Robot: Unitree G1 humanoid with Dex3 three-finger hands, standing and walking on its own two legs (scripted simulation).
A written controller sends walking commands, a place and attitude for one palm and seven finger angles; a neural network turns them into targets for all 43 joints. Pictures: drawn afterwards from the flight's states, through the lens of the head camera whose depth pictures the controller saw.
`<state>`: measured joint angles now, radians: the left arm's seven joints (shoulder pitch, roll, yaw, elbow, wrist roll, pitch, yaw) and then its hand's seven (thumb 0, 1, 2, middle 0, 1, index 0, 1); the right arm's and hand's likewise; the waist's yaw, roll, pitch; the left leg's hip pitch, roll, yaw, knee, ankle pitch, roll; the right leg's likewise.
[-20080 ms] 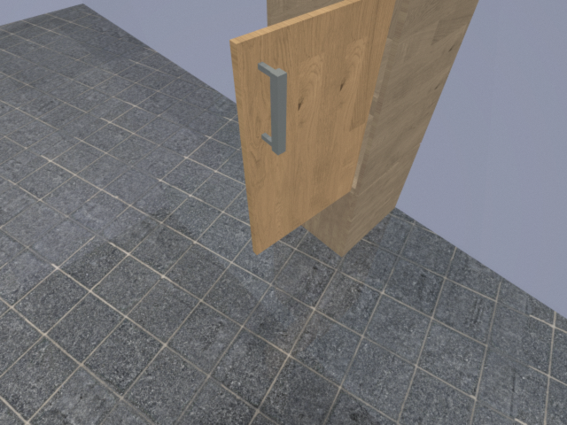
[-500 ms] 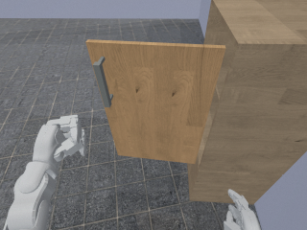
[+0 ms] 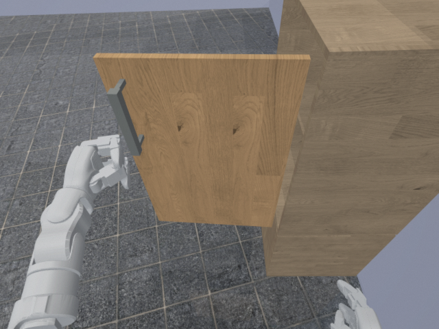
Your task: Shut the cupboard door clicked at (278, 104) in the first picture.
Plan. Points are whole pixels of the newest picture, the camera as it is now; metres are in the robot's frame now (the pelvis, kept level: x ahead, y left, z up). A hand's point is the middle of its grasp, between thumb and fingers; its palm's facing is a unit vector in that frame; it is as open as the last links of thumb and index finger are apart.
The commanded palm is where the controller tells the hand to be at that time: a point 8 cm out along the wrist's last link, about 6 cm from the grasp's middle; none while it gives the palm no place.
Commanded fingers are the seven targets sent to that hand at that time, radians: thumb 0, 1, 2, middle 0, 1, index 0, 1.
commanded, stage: bring the fist close to the handle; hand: left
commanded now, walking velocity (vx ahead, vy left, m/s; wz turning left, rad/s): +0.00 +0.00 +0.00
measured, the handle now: (129, 119) +0.48 +0.22 +0.13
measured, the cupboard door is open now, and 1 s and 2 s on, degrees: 86 85 70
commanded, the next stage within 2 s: push the door shut along its arc in 0.68 s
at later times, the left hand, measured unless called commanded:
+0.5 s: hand (132, 142) +0.41 +0.19 +0.14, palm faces +0.00 -1.00 -0.02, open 3.0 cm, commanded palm +0.38 +0.24 +0.14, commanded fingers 0.00 0.90 0.90 -1.30 -1.50 -1.30 -1.50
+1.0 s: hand (132, 140) +0.42 +0.19 +0.14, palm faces -0.02 -1.00 -0.03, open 3.1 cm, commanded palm +0.41 +0.24 +0.14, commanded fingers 0.00 0.90 0.90 -1.30 -1.50 -1.30 -1.50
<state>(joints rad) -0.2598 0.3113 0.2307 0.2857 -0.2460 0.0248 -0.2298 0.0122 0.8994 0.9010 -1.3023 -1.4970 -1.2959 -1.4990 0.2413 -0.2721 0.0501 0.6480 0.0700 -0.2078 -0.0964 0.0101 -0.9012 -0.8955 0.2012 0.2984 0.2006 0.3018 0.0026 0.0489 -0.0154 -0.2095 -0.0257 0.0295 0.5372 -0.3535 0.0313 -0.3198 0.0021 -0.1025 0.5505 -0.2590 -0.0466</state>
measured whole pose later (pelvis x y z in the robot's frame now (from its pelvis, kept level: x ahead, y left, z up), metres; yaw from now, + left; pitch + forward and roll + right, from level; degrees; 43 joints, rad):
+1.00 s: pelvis -0.01 +0.02 +0.00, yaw +0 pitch +4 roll +0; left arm -0.63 0.35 0.23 0.77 -0.19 -0.12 -0.23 0.02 0.90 0.91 -1.30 -1.50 -1.30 -1.50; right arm 0.27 -0.26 0.06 0.67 0.06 -0.13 -0.08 0.01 -0.90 -0.90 0.20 0.30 0.20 0.30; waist -0.04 0.02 -0.02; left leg -0.26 -0.04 0.04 0.53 -0.33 0.05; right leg -0.37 -0.01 -0.09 0.53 -0.23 -0.03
